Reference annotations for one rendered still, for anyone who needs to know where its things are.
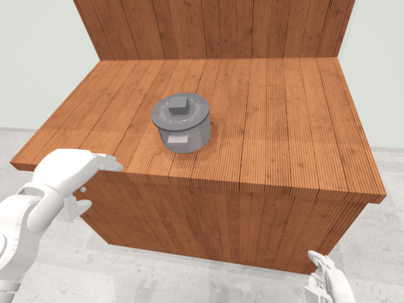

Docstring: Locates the lid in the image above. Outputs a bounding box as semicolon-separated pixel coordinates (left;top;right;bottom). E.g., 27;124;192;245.
151;93;210;133

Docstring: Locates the robot left hand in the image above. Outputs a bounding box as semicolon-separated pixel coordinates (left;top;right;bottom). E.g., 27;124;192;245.
31;149;123;223

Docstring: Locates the knob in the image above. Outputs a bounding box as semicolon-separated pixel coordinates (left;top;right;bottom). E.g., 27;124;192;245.
169;97;189;113

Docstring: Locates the table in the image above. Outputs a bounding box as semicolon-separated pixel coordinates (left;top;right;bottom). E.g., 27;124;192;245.
10;0;387;275

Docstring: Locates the robot left forearm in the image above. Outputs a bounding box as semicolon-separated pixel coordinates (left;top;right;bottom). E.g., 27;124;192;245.
0;182;64;303

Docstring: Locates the pot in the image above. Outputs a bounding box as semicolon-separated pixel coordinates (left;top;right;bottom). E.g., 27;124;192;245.
158;115;211;153

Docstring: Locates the robot right hand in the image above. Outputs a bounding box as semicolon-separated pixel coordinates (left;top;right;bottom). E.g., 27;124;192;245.
304;251;356;303

